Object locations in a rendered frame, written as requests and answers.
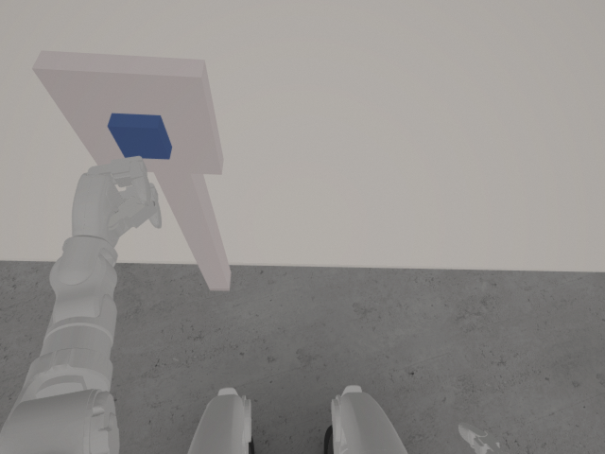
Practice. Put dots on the robot left hand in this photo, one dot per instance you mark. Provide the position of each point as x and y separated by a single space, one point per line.
97 200

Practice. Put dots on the left robot forearm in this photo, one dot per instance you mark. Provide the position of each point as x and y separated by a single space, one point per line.
77 345

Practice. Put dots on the panel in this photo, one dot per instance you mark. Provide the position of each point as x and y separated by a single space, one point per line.
88 88

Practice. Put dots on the robot left upper arm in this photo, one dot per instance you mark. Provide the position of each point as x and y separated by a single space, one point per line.
72 423

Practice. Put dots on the robot right hand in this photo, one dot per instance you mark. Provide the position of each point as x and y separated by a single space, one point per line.
482 442

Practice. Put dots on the button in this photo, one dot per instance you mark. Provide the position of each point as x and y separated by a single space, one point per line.
140 135

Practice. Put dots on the robot right shin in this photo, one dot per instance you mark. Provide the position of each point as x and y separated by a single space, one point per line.
344 449

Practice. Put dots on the right robot thigh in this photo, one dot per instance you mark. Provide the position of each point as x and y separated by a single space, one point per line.
360 422

